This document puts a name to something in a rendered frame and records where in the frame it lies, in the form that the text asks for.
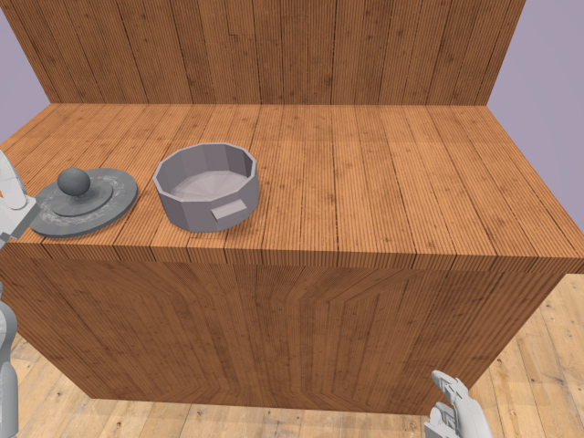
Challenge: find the robot left forearm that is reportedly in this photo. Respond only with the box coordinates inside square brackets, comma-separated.
[0, 281, 18, 438]

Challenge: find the pot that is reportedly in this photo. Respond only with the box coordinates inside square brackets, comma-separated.
[152, 142, 259, 233]

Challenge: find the lid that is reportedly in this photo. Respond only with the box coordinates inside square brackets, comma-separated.
[29, 168, 138, 238]

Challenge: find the knob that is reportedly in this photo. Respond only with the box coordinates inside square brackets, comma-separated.
[57, 168, 90, 196]

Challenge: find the table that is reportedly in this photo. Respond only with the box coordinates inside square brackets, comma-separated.
[0, 0, 584, 416]

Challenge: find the left robot hand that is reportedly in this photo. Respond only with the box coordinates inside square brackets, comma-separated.
[0, 150, 41, 251]

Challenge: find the right robot hand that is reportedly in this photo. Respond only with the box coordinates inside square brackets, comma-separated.
[424, 370, 493, 438]

